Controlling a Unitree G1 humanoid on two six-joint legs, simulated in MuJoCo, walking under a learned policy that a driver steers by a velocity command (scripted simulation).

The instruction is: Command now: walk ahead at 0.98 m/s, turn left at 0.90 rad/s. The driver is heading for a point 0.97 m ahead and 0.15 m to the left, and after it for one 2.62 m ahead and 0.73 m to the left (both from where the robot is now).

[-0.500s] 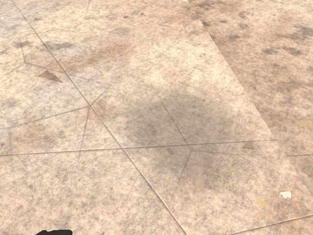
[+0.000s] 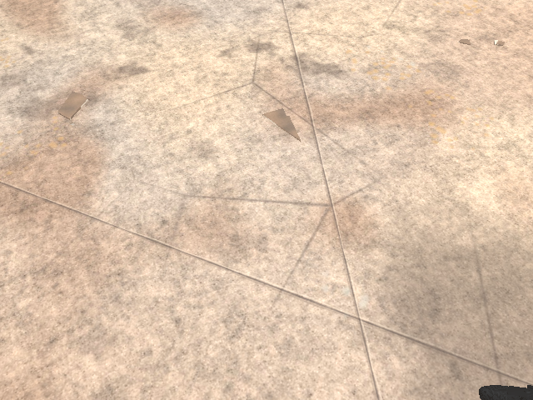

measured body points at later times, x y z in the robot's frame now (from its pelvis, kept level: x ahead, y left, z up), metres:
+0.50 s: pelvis +0.42 -0.02 +0.03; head +0.44 +0.00 +0.48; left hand +0.45 +0.29 -0.05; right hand +0.64 -0.23 -0.07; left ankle +0.25 +0.02 -0.57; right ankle +0.54 -0.13 -0.69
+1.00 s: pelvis +0.75 +0.24 +0.03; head +0.77 +0.27 +0.48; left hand +0.66 +0.50 -0.10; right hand +1.00 +0.08 -0.06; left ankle +0.74 +0.35 -0.69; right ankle +0.73 +0.04 -0.57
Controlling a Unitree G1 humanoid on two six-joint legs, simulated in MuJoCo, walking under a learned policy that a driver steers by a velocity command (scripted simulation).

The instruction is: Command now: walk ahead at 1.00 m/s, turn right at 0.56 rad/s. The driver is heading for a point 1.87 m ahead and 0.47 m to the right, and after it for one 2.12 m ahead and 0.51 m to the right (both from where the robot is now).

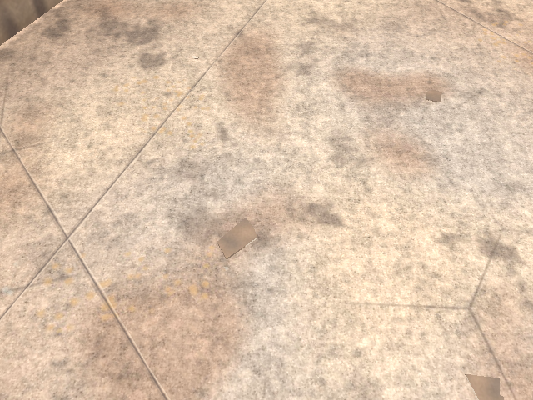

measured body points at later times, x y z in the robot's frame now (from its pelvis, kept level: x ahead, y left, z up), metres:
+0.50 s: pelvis +0.43 -0.06 -0.01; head +0.44 -0.07 +0.44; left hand +0.55 +0.18 -0.13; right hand +0.55 -0.36 -0.06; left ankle +0.45 +0.13 -0.62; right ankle +0.46 -0.10 -0.73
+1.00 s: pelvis +0.85 -0.18 +0.01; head +0.86 -0.20 +0.46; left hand +1.16 -0.14 -0.06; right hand +0.65 -0.37 -0.11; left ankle +0.90 -0.08 -0.73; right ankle +0.80 -0.32 -0.65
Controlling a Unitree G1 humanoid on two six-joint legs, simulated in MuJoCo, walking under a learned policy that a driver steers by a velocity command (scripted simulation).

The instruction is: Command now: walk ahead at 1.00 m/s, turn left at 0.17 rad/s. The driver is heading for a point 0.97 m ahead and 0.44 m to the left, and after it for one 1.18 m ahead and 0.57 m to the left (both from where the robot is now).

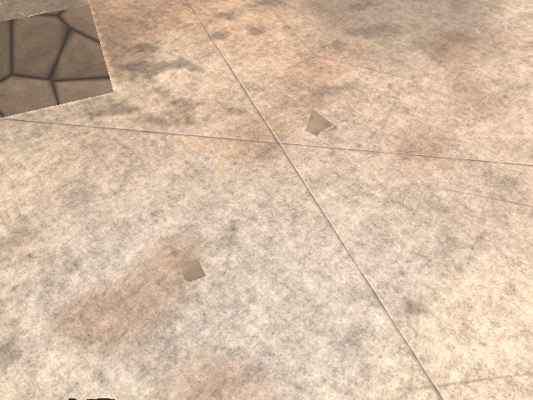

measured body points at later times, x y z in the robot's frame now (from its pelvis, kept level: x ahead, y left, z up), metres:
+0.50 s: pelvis +0.43 +0.02 -0.01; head +0.44 +0.04 +0.44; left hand +0.32 +0.30 -0.14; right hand +0.73 -0.17 -0.06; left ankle +0.52 +0.18 -0.66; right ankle +0.38 -0.15 -0.74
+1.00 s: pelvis +0.70 +0.15 -0.01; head +0.72 +0.20 +0.44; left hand +0.67 +0.50 -0.08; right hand +1.02 +0.05 -0.08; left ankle +0.68 +0.22 -0.74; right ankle +0.94 +0.14 -0.69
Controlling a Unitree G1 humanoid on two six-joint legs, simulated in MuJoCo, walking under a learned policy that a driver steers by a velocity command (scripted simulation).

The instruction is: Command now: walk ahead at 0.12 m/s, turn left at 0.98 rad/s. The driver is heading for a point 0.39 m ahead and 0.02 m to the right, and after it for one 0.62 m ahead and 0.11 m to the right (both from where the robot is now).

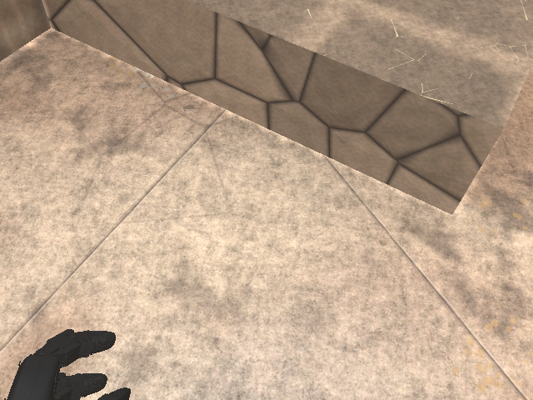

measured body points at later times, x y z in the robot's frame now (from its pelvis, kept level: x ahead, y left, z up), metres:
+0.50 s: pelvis +0.07 -0.04 +0.00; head +0.10 -0.02 +0.45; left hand +0.12 +0.25 -0.12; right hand +0.29 -0.25 -0.10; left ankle +0.03 +0.07 -0.74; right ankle +0.16 -0.15 -0.73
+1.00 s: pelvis +0.20 -0.05 +0.00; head +0.21 -0.05 +0.45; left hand +0.31 +0.26 -0.08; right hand +0.29 -0.33 -0.12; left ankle +0.03 +0.07 -0.73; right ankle +0.29 -0.15 -0.73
